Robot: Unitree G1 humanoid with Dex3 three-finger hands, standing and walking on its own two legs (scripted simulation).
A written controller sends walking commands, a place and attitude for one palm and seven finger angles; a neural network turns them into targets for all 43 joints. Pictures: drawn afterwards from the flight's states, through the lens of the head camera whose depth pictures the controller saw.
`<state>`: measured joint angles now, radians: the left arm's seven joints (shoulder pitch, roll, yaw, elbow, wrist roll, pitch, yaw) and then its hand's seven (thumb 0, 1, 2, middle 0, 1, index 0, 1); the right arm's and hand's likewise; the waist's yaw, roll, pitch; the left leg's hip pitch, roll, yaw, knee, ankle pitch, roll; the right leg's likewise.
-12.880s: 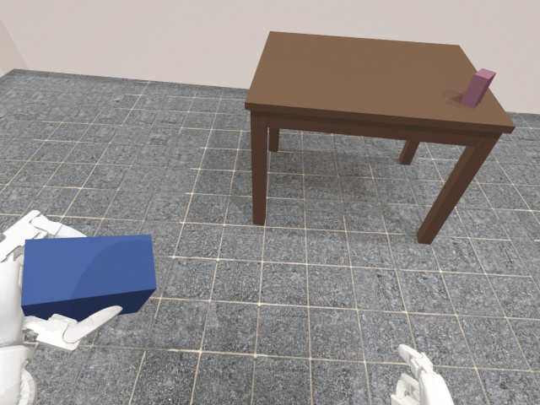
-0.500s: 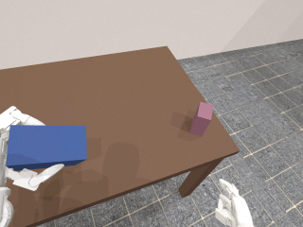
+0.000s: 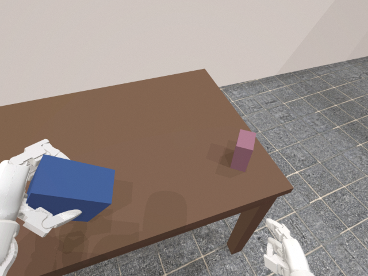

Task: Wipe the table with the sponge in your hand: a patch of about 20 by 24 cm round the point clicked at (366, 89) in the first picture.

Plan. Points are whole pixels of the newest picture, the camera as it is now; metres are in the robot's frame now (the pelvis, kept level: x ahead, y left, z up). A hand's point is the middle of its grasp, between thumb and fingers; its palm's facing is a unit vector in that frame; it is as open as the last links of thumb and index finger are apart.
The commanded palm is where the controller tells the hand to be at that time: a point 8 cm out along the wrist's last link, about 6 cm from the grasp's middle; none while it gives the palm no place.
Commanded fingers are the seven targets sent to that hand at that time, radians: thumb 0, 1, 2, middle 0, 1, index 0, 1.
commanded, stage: turn the palm down, sponge in hand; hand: left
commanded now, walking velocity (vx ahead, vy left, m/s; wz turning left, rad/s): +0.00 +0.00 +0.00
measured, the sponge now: (79, 193) +0.22 +0.22 +0.12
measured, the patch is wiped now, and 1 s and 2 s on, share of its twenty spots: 0.00 0.00 0.00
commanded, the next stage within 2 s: move the sponge above the wiping area in 1.92 s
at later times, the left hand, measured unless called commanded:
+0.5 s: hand (61, 189) +0.21 +0.23 +0.14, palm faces +0.25 -0.52 -0.82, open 10.2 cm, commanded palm +0.18 +0.26 +0.17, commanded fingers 0.00 0.10 1.30 -1.20 -1.60 -1.20 -1.60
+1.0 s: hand (43, 197) +0.21 +0.28 +0.11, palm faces +0.18 -0.29 -0.94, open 10.2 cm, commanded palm +0.19 +0.27 +0.17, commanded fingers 0.00 0.10 1.30 -1.20 -1.60 -1.20 -1.60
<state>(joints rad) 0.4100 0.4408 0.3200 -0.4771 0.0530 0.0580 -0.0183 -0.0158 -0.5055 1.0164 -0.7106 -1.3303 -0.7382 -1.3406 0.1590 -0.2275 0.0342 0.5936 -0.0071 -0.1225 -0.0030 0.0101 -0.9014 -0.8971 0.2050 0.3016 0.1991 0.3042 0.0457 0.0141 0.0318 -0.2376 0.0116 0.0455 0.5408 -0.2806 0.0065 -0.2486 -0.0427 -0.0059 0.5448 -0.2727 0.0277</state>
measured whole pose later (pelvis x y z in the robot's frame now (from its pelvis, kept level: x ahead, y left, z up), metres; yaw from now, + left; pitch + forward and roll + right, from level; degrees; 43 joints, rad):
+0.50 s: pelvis +0.01 -0.05 -0.01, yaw +2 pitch +1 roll +1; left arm 0.38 0.56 0.34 -0.33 0.23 -0.05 0.01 -0.02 -0.51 1.02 -0.71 -1.33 -0.74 -1.34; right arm 0.21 -0.27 -0.02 0.59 0.01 -0.09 -0.09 0.01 -0.90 -0.90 0.20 0.30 0.20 0.30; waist 0.08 0.07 0.01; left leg -0.30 0.06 -0.02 0.60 -0.31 -0.04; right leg -0.31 0.01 -0.07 0.64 -0.34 -0.04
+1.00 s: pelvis +0.01 -0.02 +0.00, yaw +2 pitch +0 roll +0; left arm 0.36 0.55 0.18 -0.32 0.55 0.17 0.08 -0.01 -0.50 1.02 -0.71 -1.33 -0.74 -1.34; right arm 0.15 -0.25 0.01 0.58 0.04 -0.03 -0.10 0.01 -0.90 -0.90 0.20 0.30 0.20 0.30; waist 0.10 0.09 -0.02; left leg -0.28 0.03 0.00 0.59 -0.32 -0.02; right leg -0.27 -0.02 -0.05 0.60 -0.33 0.00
